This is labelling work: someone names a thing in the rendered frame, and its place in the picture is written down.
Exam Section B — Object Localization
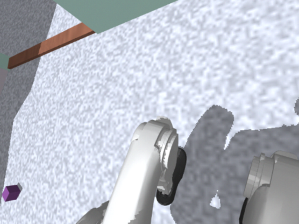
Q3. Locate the left robot foot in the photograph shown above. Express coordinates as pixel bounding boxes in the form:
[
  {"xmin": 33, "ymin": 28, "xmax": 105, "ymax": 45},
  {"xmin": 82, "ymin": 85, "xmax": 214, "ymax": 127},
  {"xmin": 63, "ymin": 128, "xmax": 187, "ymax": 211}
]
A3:
[{"xmin": 157, "ymin": 148, "xmax": 187, "ymax": 206}]

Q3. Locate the right robot foot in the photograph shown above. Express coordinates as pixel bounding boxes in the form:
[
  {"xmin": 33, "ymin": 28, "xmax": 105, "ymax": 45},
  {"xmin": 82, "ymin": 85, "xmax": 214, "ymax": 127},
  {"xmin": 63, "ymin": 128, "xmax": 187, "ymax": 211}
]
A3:
[{"xmin": 239, "ymin": 198, "xmax": 248, "ymax": 224}]

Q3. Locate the left robot hand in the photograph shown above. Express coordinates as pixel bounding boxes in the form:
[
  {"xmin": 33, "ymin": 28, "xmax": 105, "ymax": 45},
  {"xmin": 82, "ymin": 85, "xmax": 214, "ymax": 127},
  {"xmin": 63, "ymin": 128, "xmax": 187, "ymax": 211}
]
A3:
[{"xmin": 76, "ymin": 201, "xmax": 109, "ymax": 224}]

